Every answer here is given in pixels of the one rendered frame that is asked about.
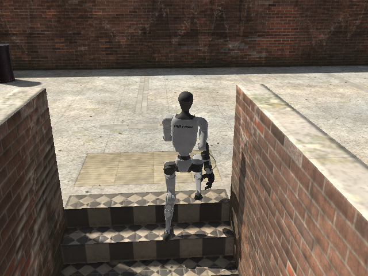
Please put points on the stairs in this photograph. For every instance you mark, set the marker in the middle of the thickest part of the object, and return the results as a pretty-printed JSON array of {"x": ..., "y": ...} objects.
[{"x": 128, "y": 241}]

